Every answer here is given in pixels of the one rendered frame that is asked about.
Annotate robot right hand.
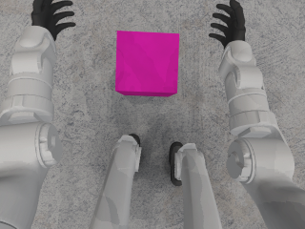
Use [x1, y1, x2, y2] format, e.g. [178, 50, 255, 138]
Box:
[209, 0, 246, 50]

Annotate right robot forearm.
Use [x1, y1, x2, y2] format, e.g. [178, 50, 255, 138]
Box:
[218, 40, 295, 172]

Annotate robot left hand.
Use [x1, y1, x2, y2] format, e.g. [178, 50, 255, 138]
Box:
[30, 0, 76, 41]

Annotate robot right upper arm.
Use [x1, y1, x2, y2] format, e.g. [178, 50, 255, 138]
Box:
[226, 137, 305, 229]

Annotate robot left upper arm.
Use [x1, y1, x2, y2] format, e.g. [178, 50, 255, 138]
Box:
[0, 121, 63, 229]

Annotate left robot forearm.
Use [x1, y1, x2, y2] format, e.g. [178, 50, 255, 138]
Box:
[0, 26, 57, 126]

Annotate left robot thigh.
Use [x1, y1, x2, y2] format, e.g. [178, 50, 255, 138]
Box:
[89, 140, 142, 229]

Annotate robot right foot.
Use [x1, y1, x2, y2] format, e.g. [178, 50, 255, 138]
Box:
[169, 141, 183, 186]

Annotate carton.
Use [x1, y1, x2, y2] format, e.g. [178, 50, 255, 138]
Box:
[115, 31, 180, 97]

